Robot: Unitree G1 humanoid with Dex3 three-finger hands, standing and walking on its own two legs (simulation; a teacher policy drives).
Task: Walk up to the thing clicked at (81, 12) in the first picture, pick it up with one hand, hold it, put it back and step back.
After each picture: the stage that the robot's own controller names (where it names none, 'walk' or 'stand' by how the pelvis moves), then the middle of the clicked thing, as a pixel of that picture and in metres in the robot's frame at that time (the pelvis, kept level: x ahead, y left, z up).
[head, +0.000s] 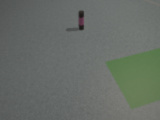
stand; (81, 20) +1.72 +0.08 -0.65
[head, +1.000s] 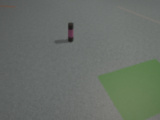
walk; (70, 32) +1.59 +0.11 -0.65
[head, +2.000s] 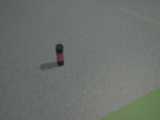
walk; (60, 55) +1.00 +0.20 -0.65
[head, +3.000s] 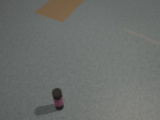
walk; (58, 100) +0.59 +0.20 -0.65
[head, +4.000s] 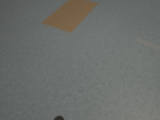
stand; out of the picture +0.39 +0.22 -0.63
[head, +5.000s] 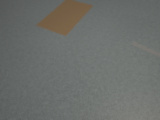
stand; out of the picture +0.35 +0.21 -0.66
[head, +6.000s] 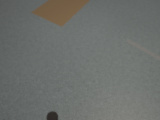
walk; out of the picture +0.39 +0.15 -0.63
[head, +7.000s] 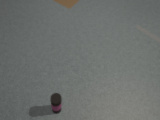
walk; (56, 104) +0.43 +0.16 -0.62
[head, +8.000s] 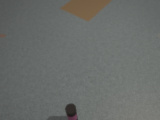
stand; (72, 114) +0.42 +0.14 -0.63
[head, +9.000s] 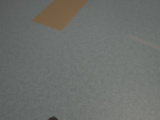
stand; out of the picture +0.37 +0.23 -0.63
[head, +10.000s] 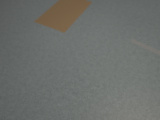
walk; out of the picture +0.35 +0.21 -0.65
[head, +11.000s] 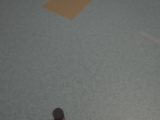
stand; (59, 118) +0.37 +0.19 -0.64
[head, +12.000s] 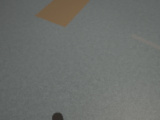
stand; out of the picture +0.38 +0.19 -0.64
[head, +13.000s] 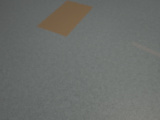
stand; out of the picture +0.37 +0.20 -0.66
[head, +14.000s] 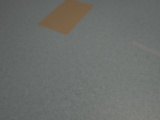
stand; out of the picture +0.37 +0.19 -0.66
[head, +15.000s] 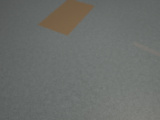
stand; out of the picture +0.36 +0.19 -0.66
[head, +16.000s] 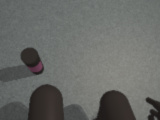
go down; (34, 63) +0.43 +0.24 -0.34
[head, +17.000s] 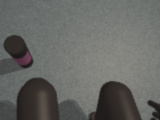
go down; (21, 54) +0.43 +0.28 -0.27
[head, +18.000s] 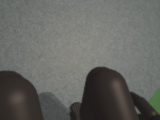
close in; out of the picture +0.39 +0.32 -0.18
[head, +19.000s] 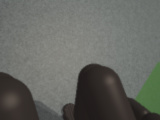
close; out of the picture +0.39 +0.33 -0.15
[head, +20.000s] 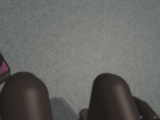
lift; out of the picture +0.33 +0.29 -0.09
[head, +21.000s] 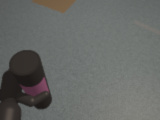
lift; (35, 85) +0.31 +0.17 +0.05
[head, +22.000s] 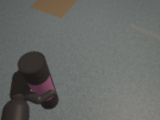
hold; (42, 85) +0.32 +0.16 +0.02
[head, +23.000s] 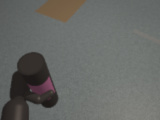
hold; (42, 84) +0.32 +0.16 +0.03
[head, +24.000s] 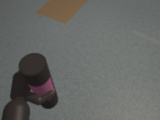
crouch; (42, 85) +0.32 +0.16 +0.03
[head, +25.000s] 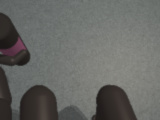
crouch; (11, 45) +0.43 +0.24 -0.05
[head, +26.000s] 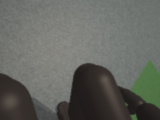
lower; out of the picture +0.39 +0.34 -0.17
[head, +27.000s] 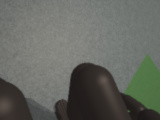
lower; out of the picture +0.41 +0.34 -0.16
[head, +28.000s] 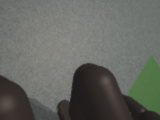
lower; out of the picture +0.39 +0.34 -0.16
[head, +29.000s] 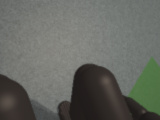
lower; out of the picture +0.38 +0.34 -0.16
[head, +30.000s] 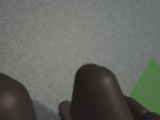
loosen; out of the picture +0.38 +0.33 -0.16
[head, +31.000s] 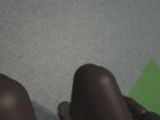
withdraw; out of the picture +0.37 +0.33 -0.16
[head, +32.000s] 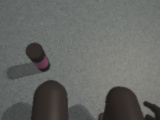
walk; (39, 59) +0.44 +0.26 -0.32
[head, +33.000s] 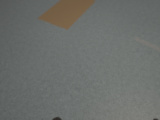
stand; out of the picture +0.37 +0.18 -0.60
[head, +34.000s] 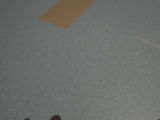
stand; out of the picture +0.39 +0.20 -0.60
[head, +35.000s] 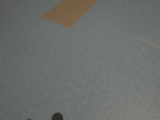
stand; out of the picture +0.39 +0.20 -0.61
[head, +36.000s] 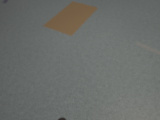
stand; out of the picture +0.40 +0.19 -0.65
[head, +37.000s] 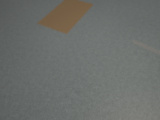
stand; out of the picture +0.36 +0.19 -0.66
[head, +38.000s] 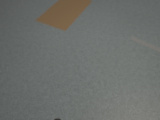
walk; out of the picture +0.37 +0.20 -0.66
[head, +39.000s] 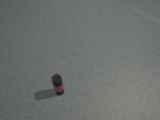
walk; (58, 85) +0.56 +0.21 -0.64
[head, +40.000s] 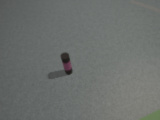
walk; (67, 64) +0.83 +0.27 -0.64
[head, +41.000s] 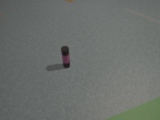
stand; (65, 57) +1.00 +0.21 -0.64
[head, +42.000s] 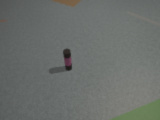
stand; (67, 60) +1.02 +0.20 -0.66
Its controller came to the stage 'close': yes
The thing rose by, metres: 0.68
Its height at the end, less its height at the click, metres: +0.00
